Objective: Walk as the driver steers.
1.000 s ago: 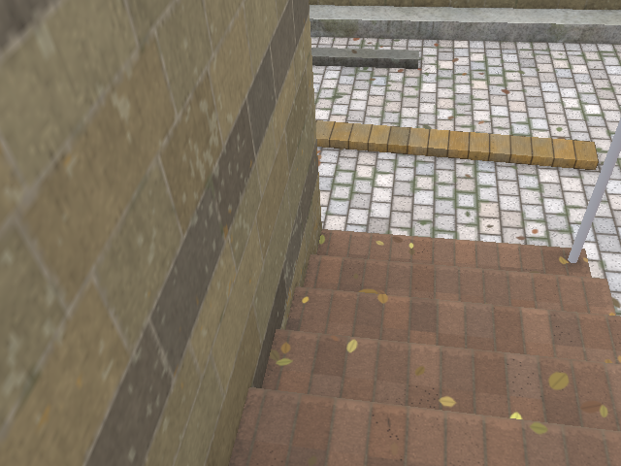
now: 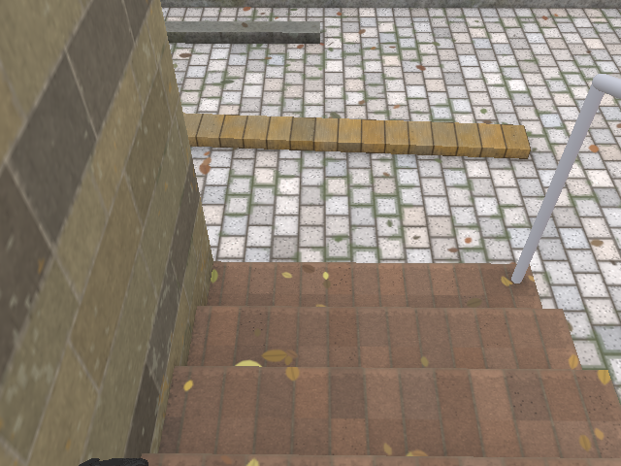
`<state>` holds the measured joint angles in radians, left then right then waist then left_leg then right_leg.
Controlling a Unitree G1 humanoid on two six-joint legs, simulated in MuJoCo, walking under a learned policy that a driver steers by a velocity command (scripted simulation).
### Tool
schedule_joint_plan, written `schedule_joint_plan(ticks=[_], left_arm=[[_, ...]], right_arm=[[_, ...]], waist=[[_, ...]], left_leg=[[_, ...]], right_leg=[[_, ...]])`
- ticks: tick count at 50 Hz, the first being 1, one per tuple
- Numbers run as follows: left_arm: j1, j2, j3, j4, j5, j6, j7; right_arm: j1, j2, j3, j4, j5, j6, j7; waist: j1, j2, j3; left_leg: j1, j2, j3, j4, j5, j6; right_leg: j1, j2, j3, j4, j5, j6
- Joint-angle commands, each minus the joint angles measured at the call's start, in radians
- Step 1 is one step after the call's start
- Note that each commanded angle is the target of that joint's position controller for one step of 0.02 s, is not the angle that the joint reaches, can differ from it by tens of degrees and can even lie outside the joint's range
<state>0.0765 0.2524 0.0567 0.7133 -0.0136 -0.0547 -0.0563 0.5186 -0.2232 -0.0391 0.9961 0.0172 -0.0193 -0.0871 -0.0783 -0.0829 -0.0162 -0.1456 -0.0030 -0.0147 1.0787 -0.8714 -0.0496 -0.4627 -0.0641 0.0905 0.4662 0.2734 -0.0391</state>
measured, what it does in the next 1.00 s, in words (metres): goes down: left foot 0.15 m lower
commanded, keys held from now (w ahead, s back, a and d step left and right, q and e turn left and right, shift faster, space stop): w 0.96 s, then w+e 0.04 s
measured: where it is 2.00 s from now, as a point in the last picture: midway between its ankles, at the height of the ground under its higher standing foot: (354, 344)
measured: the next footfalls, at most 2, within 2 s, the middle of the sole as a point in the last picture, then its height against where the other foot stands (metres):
left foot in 0.60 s outside the picture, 0.15 m lower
right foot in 1.12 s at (372, 408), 0.15 m lower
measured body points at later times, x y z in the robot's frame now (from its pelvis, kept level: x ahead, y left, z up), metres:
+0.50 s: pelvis +0.28 -0.04 -0.09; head +0.28 -0.05 +0.36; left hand +0.23 +0.21 -0.22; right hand +0.47 -0.29 -0.18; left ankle +0.46 +0.10 -0.80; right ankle +0.11 -0.12 -0.77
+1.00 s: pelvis +0.57 -0.06 -0.24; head +0.59 -0.05 +0.21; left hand +0.79 +0.17 -0.33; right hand +0.48 -0.31 -0.36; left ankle +0.43 +0.05 -0.92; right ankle +0.75 -0.23 -0.93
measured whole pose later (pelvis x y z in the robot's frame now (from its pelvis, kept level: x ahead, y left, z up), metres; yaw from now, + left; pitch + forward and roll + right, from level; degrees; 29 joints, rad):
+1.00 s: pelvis +0.57 -0.06 -0.24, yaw +0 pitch +3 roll +1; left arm 0.05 0.25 0.06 0.74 0.01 -0.07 -0.05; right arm 0.52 -0.19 -0.03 1.00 0.03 -0.05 -0.07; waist -0.08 -0.06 -0.02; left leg -0.21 -0.03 0.00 0.84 -0.68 0.02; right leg -0.64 -0.05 0.12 0.59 0.46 -0.02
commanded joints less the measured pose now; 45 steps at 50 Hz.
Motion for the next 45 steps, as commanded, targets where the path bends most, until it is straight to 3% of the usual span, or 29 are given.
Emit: schedule_joint_plan(ticks=[1, 2, 3, 4, 5, 6, 8, 11, 12, 14, 17, 19, 25, 27, 29, 30, 31, 32, 33, 34, 35, 36, 37, 38, 40, 41, 42, 43, 45], left_arm=[[0.525, 0.152, 0.058, 0.146, 0.031, -0.021, 0.019], [0.533, 0.158, 0.029, 0.153, 0.029, -0.026, 0.002], [0.579, 0.207, 0.057, 0.155, -0.006, 0.004, -0.005], [0.592, 0.224, 0.069, 0.200, -0.041, 0.017, 0.002], [0.488, 0.131, 0.037, 0.179, -0.033, 0.013, 0.018], [0.334, 0.120, 0.025, 0.146, 0.010, -0.011, 0.022], [0.150, 0.029, -0.007, 0.104, 0.028, -0.052, 0.024], [0.286, 0.060, -0.002, 0.183, 0.029, -0.065, 0.065], [0.326, 0.066, 0.000, 0.213, 0.032, -0.054, 0.077], [0.358, 0.097, 0.008, 0.226, 0.031, -0.045, 0.081], [0.438, 0.074, 0.008, 0.256, -0.003, -0.058, 0.093], [0.426, 0.048, -0.003, 0.257, -0.007, -0.056, 0.111], [0.505, 0.049, 0.007, 0.287, -0.019, -0.032, 0.101], [0.490, 0.025, -0.001, 0.304, -0.011, -0.019, 0.103], [0.388, 0.048, -0.004, 0.293, 0.004, -0.014, 0.094], [0.356, 0.045, -0.004, 0.303, -0.004, -0.017, 0.077], [0.513, -0.064, -0.019, 0.313, -0.028, -0.031, 0.075], [0.601, -0.011, -0.022, 0.279, -0.058, -0.047, 0.074], [0.531, 0.047, -0.012, 0.234, -0.073, -0.059, 0.078], [0.350, 0.086, -0.001, 0.168, -0.077, -0.055, 0.090], [0.223, 0.129, 0.014, 0.128, -0.055, -0.031, 0.111], [0.232, 0.164, 0.033, 0.134, -0.054, -0.018, 0.120], [0.262, 0.144, 0.035, 0.150, -0.034, -0.010, 0.119], [0.251, 0.086, 0.030, 0.138, -0.016, -0.008, 0.115], [0.167, -0.023, 0.002, 0.083, 0.017, -0.007, 0.104], [0.215, -0.016, 0.006, 0.098, 0.007, -0.001, 0.087], [0.193, -0.001, 0.007, 0.090, 0.005, 0.003, 0.074], [0.131, 0.038, 0.018, 0.062, 0.001, -0.006, 0.060], [0.026, 0.035, 0.014, 0.023, 0.023, -0.014, 0.033]], right_arm=[[0.022, -0.106, -0.036, 0.015, 0.003, -0.029, 0.032], [0.212, -0.004, -0.011, 0.023, 0.007, -0.049, 0.052], [0.249, -0.068, -0.015, -0.008, 0.043, -0.083, 0.059], [0.088, -0.073, -0.018, -0.067, 0.070, -0.094, 0.042], [-0.070, -0.109, -0.029, -0.077, 0.060, -0.074, 0.012], [-0.127, -0.104, -0.024, -0.104, 0.049, -0.057, 0.003], [-0.077, -0.124, -0.055, -0.065, 0.005, -0.035, 0.018], [-0.223, -0.098, -0.061, -0.122, -0.033, -0.043, 0.049], [-0.251, -0.056, -0.048, -0.140, -0.038, -0.037, 0.057], [-0.232, -0.069, -0.047, -0.141, -0.028, -0.036, 0.075], [-0.383, -0.122, -0.058, -0.189, -0.020, -0.062, 0.101], [-0.493, -0.077, -0.034, -0.210, -0.053, -0.074, 0.123], [-0.580, -0.074, -0.007, -0.258, -0.018, -0.070, 0.128], [-0.505, -0.099, -0.014, -0.229, -0.017, -0.078, 0.116], [-0.180, -0.164, -0.046, -0.125, -0.025, -0.086, 0.112], [0.079, -0.182, -0.056, -0.036, -0.035, -0.076, 0.113], [0.188, -0.169, -0.036, 0.015, -0.062, -0.064, 0.122], [0.181, -0.193, -0.043, 0.003, -0.039, -0.036, 0.124], [0.126, -0.232, -0.057, -0.021, -0.010, -0.012, 0.115], [-0.029, -0.202, -0.053, -0.061, -0.009, -0.016, 0.106], [-0.151, -0.166, -0.034, -0.101, -0.040, -0.024, 0.104], [-0.241, -0.135, -0.021, -0.118, -0.054, -0.056, 0.104], [-0.256, -0.136, -0.019, -0.115, -0.055, -0.071, 0.103], [-0.251, -0.116, -0.011, -0.107, -0.027, -0.083, 0.086], [-0.140, -0.159, -0.019, -0.042, -0.027, -0.069, 0.053], [-0.080, -0.175, -0.025, -0.028, -0.044, -0.069, 0.050], [-0.079, -0.165, -0.026, -0.029, -0.032, -0.066, 0.051], [-0.026, -0.094, -0.015, -0.015, 0.004, -0.076, 0.038], [-0.010, -0.061, -0.006, -0.016, 0.024, -0.074, 0.027]], waist=[[0.274, -0.049, -0.042], [0.157, -0.328, -0.182], [0.174, -0.417, -0.362], [0.178, -0.306, -0.283], [0.165, -0.088, -0.096], [0.111, -0.019, -0.011], [0.007, 0.063, 0.050], [0.054, -0.009, 0.042], [0.050, -0.007, 0.010], [0.043, 0.008, -0.029], [0.093, 0.043, 0.034], [0.128, 0.080, 0.073], [0.219, 0.044, 0.142], [0.192, 0.007, 0.111], [0.019, 0.002, -0.008], [-0.097, 0.076, -0.086], [-0.060, 0.317, -0.215], [-0.025, 0.413, -0.302], [-0.027, 0.407, -0.280], [0.010, 0.193, -0.114], [0.037, 0.028, -0.015], [0.105, -0.026, 0.031], [0.134, 0.003, 0.063], [0.148, 0.053, 0.107], [0.110, 0.169, 0.033], [0.120, 0.178, -0.043], [0.123, 0.169, -0.035], [0.099, 0.156, -0.013], [0.064, 0.168, 0.040]], left_leg=[[-0.405, -0.013, -0.125, 0.549, 0.506, 0.078], [-0.724, -0.075, -0.191, 0.948, -0.033, 0.048], [-0.798, -0.081, -0.229, 1.023, -0.002, 0.026], [-0.932, -0.072, -0.156, 0.956, 0.129, 0.028], [-0.980, -0.015, -0.075, 0.897, 0.256, 0.041], [-0.857, 0.038, -0.095, 0.775, 0.380, 0.072], [-0.657, 0.125, -0.174, 0.448, 0.618, 0.119], [-0.623, 0.124, -0.136, 0.096, 0.813, 0.077], [-0.615, 0.132, -0.130, 0.056, 0.827, 0.058], [-0.638, 0.123, -0.131, 0.007, 0.909, 0.058], [-0.783, 0.111, -0.160, -0.219, 1.123, 0.098], [-0.483, 0.059, -0.044, -0.456, 1.404, 0.099], [-0.438, 0.028, -0.002, -0.675, 1.219, 0.056], [-0.427, 0.058, -0.009, -0.767, 1.162, 0.071], [-0.085, 0.053, 0.043, -0.815, 1.237, 0.111], [0.253, 0.141, -0.007, -0.725, 1.374, 0.173], [0.627, 0.309, -0.156, -0.348, 1.720, 0.266], [0.693, 0.384, -0.333, -0.342, 1.561, 0.355], [0.650, 0.457, -0.465, -0.497, 1.141, 0.443], [0.419, 0.433, -0.529, -0.678, 0.691, 0.440], [0.172, 0.432, -0.539, -0.764, 0.656, 0.428], [-0.057, 0.405, -0.527, -0.736, 0.731, 0.401], [-0.147, 0.372, -0.464, -0.705, 0.847, 0.368], [-0.262, 0.280, -0.312, -0.714, 0.939, 0.322], [-0.230, 0.224, -0.223, -0.695, 1.187, 0.298], [-0.206, 0.225, -0.203, -0.642, 1.236, 0.287], [-0.197, 0.220, -0.182, -0.631, 1.220, 0.275], [-0.101, 0.178, -0.181, -0.542, 0.987, 0.252], [-0.117, 0.122, -0.127, -0.491, 0.759, 0.213]], right_leg=[[0.638, -0.083, 0.030, 0.038, 0.180, -0.094], [0.903, -0.177, 0.147, 0.352, 0.492, -0.162], [0.962, -0.291, 0.431, 0.189, 0.118, -0.266], [0.841, -0.343, 0.627, -0.068, -0.440, -0.300], [0.673, -0.291, 0.598, -0.163, -0.586, -0.239], [0.415, -0.290, 0.557, -0.145, -0.540, -0.243], [0.122, -0.184, 0.370, -0.083, -0.397, -0.168], [0.122, -0.115, 0.226, -0.118, -0.103, -0.175], [0.153, -0.121, 0.232, -0.098, -0.056, -0.196], [0.238, -0.133, 0.234, -0.061, -0.006, -0.199], [0.362, -0.102, 0.204, 0.000, -0.138, -0.138], [0.103, -0.003, 0.072, 0.008, -0.353, -0.083], [0.259, 0.011, 0.124, 0.241, -0.255, -0.102], [0.416, 0.017, 0.143, 0.413, -0.125, -0.103], [0.357, 0.050, 0.121, 0.754, 0.023, -0.084], [0.106, 0.133, 0.065, 1.129, -0.295, -0.048], [-0.282, 0.242, 0.092, 1.512, -1.182, -0.005], [-0.450, 0.189, 0.159, 1.580, -1.194, 0.004], [-0.575, 0.154, 0.126, 1.537, -1.117, 0.025], [-0.640, 0.080, 0.059, 1.339, -0.885, 0.018], [-0.561, 0.063, 0.007, 1.361, -0.790, 0.028], [-0.425, 0.019, 0.127, 1.086, -0.571, 0.022], [-0.377, -0.007, 0.134, 0.981, -0.543, 0.028], [-0.313, -0.044, 0.102, 0.762, -0.446, 0.055], [-0.219, -0.027, 0.015, 0.556, -0.313, 0.074], [-0.155, 0.000, -0.009, 0.607, -0.203, 0.067], [-0.172, 0.000, -0.018, 0.591, -0.192, 0.054], [-0.298, -0.033, 0.063, 0.455, 0.011, 0.039], [-0.275, -0.010, 0.032, 0.220, 0.208, 0.017]])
